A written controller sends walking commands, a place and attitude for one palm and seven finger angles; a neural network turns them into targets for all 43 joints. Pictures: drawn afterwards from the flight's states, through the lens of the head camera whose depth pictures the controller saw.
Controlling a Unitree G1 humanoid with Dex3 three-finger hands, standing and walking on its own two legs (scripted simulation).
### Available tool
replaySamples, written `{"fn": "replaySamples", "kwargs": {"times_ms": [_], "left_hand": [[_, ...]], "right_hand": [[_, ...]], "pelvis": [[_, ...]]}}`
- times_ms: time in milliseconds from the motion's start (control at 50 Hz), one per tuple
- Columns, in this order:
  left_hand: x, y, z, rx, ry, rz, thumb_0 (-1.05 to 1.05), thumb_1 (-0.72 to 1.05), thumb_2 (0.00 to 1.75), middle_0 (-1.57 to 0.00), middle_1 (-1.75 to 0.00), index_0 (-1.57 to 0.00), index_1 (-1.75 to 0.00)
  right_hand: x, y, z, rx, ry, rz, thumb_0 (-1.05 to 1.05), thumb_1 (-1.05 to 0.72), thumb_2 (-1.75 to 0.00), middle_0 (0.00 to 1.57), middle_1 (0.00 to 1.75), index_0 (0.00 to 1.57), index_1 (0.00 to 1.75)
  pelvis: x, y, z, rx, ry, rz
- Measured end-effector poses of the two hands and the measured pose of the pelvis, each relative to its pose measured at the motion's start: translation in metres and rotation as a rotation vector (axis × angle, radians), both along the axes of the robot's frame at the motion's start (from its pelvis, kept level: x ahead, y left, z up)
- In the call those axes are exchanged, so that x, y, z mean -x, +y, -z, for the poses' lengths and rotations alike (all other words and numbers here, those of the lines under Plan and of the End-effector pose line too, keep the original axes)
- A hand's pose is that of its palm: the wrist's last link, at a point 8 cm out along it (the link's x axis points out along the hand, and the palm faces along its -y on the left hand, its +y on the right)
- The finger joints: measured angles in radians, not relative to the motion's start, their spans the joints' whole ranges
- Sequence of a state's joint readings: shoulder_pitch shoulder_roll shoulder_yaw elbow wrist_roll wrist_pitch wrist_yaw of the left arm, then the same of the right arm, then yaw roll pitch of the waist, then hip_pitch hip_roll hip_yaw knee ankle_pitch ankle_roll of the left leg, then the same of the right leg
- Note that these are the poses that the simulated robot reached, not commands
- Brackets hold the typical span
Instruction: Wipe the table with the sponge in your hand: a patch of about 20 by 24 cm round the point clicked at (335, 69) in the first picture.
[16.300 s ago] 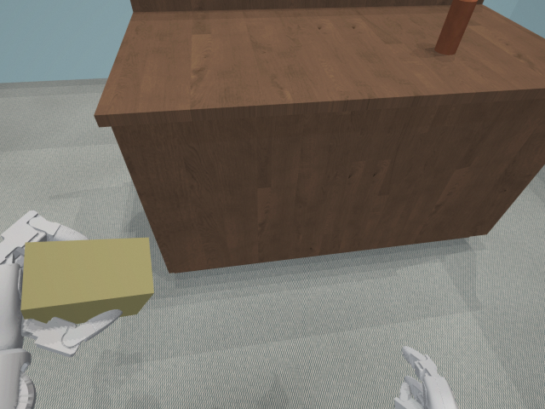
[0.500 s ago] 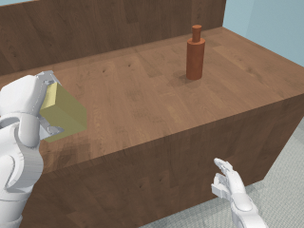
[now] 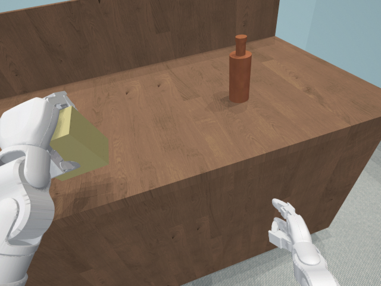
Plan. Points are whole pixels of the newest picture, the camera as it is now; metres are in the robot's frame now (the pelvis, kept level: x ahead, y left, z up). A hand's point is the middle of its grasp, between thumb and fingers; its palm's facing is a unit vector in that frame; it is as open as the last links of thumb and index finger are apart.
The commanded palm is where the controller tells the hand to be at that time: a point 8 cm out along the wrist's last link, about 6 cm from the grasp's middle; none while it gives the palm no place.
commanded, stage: move the sponge above the wiping area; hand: left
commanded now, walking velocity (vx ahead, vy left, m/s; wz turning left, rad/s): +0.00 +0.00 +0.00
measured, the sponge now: (73, 150) +0.26 +0.29 +0.20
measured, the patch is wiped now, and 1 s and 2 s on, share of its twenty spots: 0.00 0.00 0.00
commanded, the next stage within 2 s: none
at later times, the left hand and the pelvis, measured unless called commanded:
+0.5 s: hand (63, 141) +0.27 +0.30 +0.22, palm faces +0.22 -0.04 -0.97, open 10.4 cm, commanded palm +0.21 +0.29 +0.29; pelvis +0.00 -0.01 +0.00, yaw +0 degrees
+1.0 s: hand (65, 141) +0.28 +0.32 +0.20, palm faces +0.14 -0.02 -0.99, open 10.4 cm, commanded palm +0.24 +0.30 +0.27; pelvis +0.01 -0.01 +0.00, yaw +1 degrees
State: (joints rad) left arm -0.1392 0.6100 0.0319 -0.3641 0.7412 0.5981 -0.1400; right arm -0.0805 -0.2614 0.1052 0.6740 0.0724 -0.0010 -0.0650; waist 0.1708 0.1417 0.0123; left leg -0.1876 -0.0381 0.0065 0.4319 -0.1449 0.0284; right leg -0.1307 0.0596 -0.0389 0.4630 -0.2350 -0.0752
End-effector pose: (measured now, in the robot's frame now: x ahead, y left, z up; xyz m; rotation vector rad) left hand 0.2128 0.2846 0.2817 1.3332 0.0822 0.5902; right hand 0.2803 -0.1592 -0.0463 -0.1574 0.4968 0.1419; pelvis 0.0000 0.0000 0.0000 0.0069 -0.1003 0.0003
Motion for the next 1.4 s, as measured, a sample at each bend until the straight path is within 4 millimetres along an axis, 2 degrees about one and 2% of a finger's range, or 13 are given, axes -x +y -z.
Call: {"fn": "replaySamples", "kwargs": {"times_ms": [180,240,340,660,780,1000,1140,1240,1400], "left_hand": [[-0.001,0.008,0.003,-0.011,0.038,-0.055,-0.01,-0.53,1.02,-0.68,-1.32,-0.72,-1.31],[-0.004,0.011,0.009,-0.007,0.071,-0.073,-0.01,-0.53,1.02,-0.68,-1.32,-0.72,-1.31],[-0.011,0.006,0.016,-0.023,0.111,-0.055,-0.01,-0.53,1.02,-0.68,-1.32,-0.72,-1.31],[-0.03,0.012,0.023,-0.063,0.188,-0.066,-0.01,-0.53,1.02,-0.69,-1.32,-0.72,-1.31],[-0.034,0.005,0.029,-0.077,0.2,-0.034,-0.01,-0.53,1.02,-0.69,-1.32,-0.72,-1.31],[-0.043,0.022,0.032,-0.071,0.226,-0.099,-0.01,-0.53,1.02,-0.69,-1.32,-0.72,-1.31],[-0.049,0.016,0.041,-0.081,0.261,-0.049,-0.01,-0.53,1.02,-0.69,-1.32,-0.72,-1.31],[-0.051,0.013,0.041,-0.091,0.229,-0.021,-0.01,-0.53,1.02,-0.69,-1.32,-0.72,-1.31],[-0.057,0.023,0.042,-0.077,0.229,-0.086,-0.01,-0.53,1.02,-0.69,-1.32,-0.72,-1.31]], "right_hand": [[-0.001,-0.007,-0.002,-0.001,-0.01,0.006,0.01,-0.9,-0.9,0.2,0.3,0.2,0.3],[0.001,-0.01,0.0,0.005,-0.006,0.012,0.01,-0.9,-0.9,0.2,0.3,0.2,0.3],[0.005,-0.016,0.005,0.013,0.002,0.022,0.01,-0.9,-0.9,0.2,0.3,0.2,0.3],[0.015,-0.03,0.022,0.014,0.05,0.052,0.01,-0.9,-0.9,0.2,0.3,0.2,0.3],[0.012,-0.029,0.024,0.013,0.052,0.047,0.01,-0.91,-0.9,0.2,0.3,0.2,0.3],[0.006,-0.026,0.021,0.014,0.05,0.041,0.01,-0.91,-0.9,0.2,0.3,0.2,0.3],[0.005,-0.026,0.022,0.022,0.051,0.043,0.01,-0.91,-0.9,0.2,0.3,0.2,0.3],[0.006,-0.023,0.024,0.021,0.06,0.04,0.01,-0.91,-0.9,0.2,0.3,0.2,0.3],[0.006,-0.018,0.027,0.015,0.083,0.034,0.01,-0.91,-0.9,0.2,0.3,0.2,0.3]], "pelvis": [[0.0,-0.006,0.0,-0.001,0.002,-0.003],[0.001,-0.008,0.001,-0.001,0.003,-0.006],[0.001,-0.009,0.001,-0.002,0.004,-0.008],[-0.003,-0.011,0.002,-0.005,0.026,-0.011],[-0.005,-0.011,0.003,-0.006,0.031,-0.014],[-0.008,-0.011,0.003,-0.004,0.043,-0.019],[-0.01,-0.008,0.003,-0.003,0.048,-0.023],[-0.012,-0.006,0.002,-0.003,0.051,-0.02],[-0.013,-0.005,0.002,-0.002,0.061,-0.027]]}}
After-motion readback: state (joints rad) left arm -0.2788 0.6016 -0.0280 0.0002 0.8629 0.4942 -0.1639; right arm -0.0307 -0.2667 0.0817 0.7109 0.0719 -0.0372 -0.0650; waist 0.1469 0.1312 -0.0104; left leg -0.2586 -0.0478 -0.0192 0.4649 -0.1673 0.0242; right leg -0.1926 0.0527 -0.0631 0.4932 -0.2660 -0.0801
